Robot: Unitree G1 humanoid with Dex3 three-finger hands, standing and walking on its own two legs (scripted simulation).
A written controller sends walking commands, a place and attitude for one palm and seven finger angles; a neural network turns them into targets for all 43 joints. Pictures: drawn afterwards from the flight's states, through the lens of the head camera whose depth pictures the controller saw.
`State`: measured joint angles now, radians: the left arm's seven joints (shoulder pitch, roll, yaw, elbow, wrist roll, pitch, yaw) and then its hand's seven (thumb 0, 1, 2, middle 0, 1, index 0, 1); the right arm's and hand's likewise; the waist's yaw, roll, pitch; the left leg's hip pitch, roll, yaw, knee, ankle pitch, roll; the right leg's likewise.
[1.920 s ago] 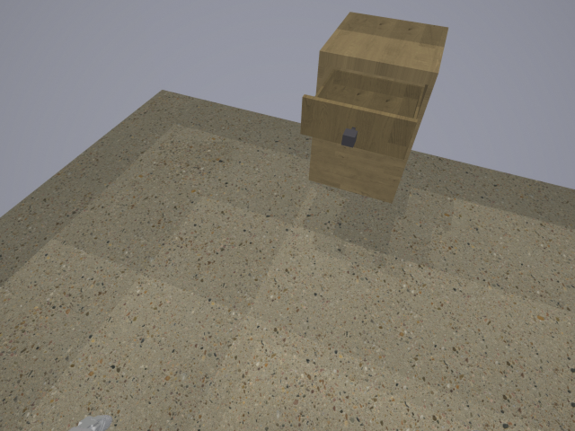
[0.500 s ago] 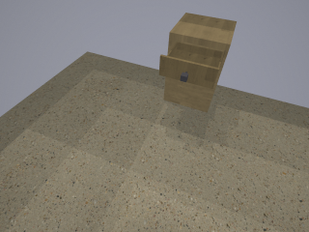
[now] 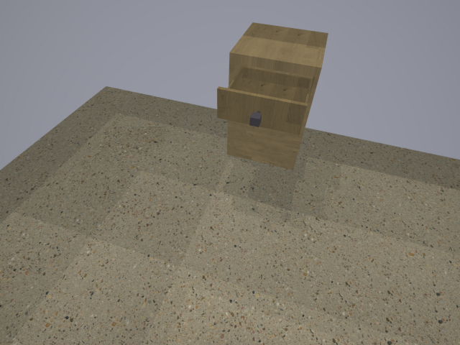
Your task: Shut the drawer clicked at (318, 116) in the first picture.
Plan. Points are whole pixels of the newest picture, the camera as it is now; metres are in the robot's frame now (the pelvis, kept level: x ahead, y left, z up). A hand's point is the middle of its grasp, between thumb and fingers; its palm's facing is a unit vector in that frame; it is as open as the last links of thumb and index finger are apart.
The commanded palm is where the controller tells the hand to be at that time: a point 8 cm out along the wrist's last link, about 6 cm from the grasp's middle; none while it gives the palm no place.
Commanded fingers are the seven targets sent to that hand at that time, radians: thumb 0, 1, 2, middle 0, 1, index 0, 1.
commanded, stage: walk to a spot facing it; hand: left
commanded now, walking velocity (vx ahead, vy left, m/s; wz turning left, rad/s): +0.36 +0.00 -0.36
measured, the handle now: (256, 117) +1.05 -0.04 -0.22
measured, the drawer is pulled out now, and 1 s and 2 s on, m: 0.25 0.25 0.25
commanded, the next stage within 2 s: turn to face it in 0.78 s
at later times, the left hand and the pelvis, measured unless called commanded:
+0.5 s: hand out of the picture +0.11 +0.20 -0.19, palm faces -0.05 -0.99 -0.15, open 7.4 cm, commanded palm none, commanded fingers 0.00 0.90 0.90 -0.20 -0.30 -0.20 -0.30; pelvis +0.18 +0.02 -0.02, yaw -10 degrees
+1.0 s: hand (221, 191) +0.56 +0.07 -0.15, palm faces -0.43 -0.87 -0.24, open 7.4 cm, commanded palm none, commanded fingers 0.00 0.90 0.90 -0.20 -0.30 -0.20 -0.30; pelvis +0.34 -0.05 -0.01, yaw -24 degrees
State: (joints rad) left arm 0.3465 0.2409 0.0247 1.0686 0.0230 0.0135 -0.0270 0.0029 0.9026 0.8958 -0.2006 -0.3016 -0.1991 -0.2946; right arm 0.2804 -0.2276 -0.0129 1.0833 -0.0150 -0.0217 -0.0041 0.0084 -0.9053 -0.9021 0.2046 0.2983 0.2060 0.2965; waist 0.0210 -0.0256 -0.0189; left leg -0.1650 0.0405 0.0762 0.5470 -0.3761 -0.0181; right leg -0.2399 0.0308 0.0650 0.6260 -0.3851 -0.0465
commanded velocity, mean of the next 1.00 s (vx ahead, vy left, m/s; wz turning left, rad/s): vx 0.26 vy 0.00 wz -0.33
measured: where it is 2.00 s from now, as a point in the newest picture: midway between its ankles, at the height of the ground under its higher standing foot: (261, 286)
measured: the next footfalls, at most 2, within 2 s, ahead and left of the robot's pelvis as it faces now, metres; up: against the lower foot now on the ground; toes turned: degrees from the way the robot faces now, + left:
left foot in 0.44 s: +0.33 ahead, +0.12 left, +0.00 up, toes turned -2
right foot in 0.92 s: +0.40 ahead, -0.18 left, +0.00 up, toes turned -25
